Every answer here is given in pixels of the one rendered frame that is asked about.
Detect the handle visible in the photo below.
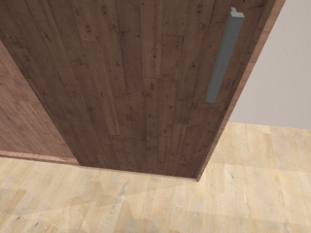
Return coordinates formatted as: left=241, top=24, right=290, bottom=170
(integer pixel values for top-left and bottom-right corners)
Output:
left=205, top=7, right=245, bottom=103

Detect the wardrobe door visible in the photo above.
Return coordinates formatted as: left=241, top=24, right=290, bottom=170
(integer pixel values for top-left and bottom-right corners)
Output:
left=0, top=40, right=76, bottom=158
left=0, top=0, right=276, bottom=179

